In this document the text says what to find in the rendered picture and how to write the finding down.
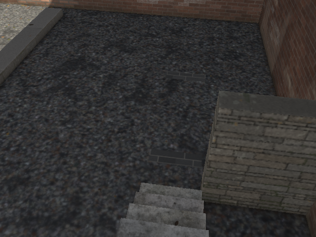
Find stairs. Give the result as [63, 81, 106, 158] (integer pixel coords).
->
[117, 183, 209, 237]

